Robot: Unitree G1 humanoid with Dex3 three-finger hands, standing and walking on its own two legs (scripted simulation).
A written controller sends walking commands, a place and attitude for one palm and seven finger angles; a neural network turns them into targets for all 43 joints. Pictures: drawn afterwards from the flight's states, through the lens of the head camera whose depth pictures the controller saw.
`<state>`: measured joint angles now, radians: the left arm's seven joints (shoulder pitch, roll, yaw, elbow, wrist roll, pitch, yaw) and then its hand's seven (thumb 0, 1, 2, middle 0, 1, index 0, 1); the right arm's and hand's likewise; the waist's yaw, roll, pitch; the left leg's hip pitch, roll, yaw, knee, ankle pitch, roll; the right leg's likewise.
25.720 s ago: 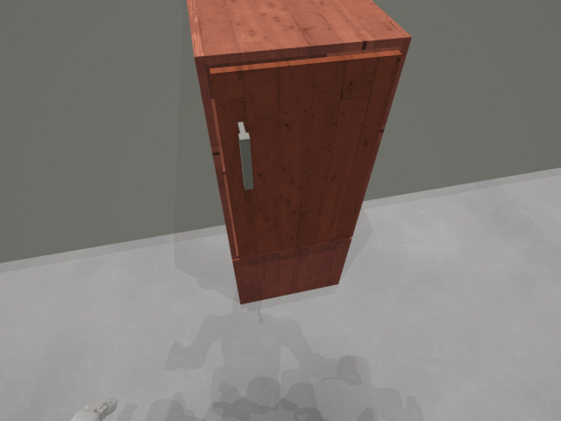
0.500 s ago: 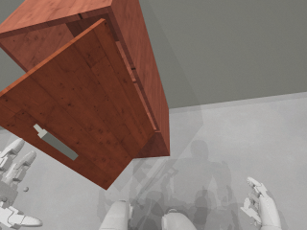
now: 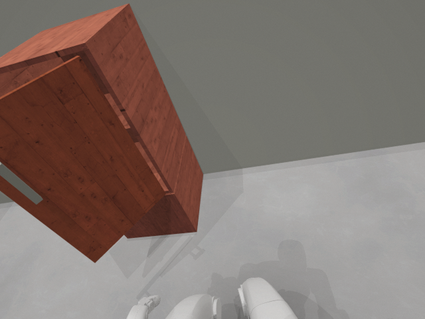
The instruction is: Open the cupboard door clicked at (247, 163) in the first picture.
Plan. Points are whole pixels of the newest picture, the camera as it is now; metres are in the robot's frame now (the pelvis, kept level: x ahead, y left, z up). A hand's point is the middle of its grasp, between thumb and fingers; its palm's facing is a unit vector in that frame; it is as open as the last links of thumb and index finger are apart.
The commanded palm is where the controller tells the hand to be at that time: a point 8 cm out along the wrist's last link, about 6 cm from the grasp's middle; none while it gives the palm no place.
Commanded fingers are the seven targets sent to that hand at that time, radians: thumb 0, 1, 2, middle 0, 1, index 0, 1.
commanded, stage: relax the arm and regain balance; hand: left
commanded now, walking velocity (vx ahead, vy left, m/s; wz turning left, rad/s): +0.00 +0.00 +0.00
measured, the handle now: (17, 181) +0.47 +0.45 +0.13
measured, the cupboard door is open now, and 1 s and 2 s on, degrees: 52 52 52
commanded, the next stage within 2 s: none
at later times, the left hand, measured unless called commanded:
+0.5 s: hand out of the picture -0.03 -0.07 -0.01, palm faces -0.05 -0.98 -0.20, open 16.4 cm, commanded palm none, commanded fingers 0.00 -0.50 0.30 -0.15 -0.30 -0.15 -0.30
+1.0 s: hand out of the picture -0.25 -0.08 -0.03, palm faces -0.02 -0.91 -0.41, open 16.3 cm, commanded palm none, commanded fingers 0.00 -0.50 0.30 -0.15 -0.30 -0.15 -0.30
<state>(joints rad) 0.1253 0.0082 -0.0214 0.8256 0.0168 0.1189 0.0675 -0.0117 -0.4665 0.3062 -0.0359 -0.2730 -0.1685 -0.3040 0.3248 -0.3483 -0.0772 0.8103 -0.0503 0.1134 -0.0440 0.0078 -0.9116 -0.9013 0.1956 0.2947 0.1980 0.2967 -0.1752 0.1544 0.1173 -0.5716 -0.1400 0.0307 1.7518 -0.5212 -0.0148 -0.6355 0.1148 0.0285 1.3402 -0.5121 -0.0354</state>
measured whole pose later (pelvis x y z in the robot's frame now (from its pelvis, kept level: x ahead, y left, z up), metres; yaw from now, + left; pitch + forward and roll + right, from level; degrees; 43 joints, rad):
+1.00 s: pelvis -0.32 -0.32 +0.10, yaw -7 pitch -2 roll +2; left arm 0.31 0.26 0.08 0.87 0.01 0.03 0.03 0.05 -0.50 0.30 -0.15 -0.30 -0.15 -0.30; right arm 0.40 -0.26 -0.04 0.98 -0.04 0.08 -0.05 0.01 -0.90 -0.90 0.20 0.30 0.20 0.30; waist 0.01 0.08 0.05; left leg -0.33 0.07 0.02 0.76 -0.42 -0.03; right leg -0.31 0.03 0.08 0.73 -0.39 -0.03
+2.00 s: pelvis -0.44 -0.35 +0.12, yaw -9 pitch -1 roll +1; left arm 0.35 0.13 -0.02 1.10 0.03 0.03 0.02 -0.05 -0.51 0.29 -0.15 -0.30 -0.15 -0.30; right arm 0.34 -0.15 0.00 1.06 -0.01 0.03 -0.03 0.00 -0.91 -0.90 0.20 0.30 0.20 0.30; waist -0.02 0.02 0.03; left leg -0.29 0.00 -0.02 0.64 -0.35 0.01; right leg -0.31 0.07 0.04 0.50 -0.17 -0.07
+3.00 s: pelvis -0.41 -0.34 +0.13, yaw -11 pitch -1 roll +0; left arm 0.31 0.15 -0.03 1.15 0.02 0.00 0.02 -0.07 -0.52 0.29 -0.15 -0.30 -0.15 -0.30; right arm 0.31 -0.14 0.04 1.11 -0.01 -0.02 -0.06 0.00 -0.91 -0.90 0.20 0.30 0.20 0.30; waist 0.00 0.00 0.07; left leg -0.10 0.00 -0.01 0.42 -0.31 0.00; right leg -0.26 0.07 0.06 0.43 -0.16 -0.05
